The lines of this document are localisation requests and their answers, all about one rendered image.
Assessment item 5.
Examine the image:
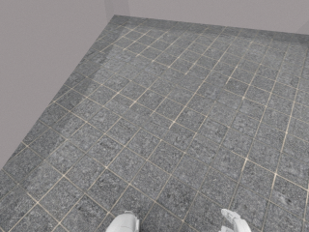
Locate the robot left thigh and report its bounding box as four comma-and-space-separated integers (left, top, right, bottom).
105, 214, 140, 232

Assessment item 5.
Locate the robot right hand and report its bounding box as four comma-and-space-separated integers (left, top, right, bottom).
218, 209, 252, 232

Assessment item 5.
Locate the robot left shin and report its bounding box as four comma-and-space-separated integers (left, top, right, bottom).
124, 211, 133, 215

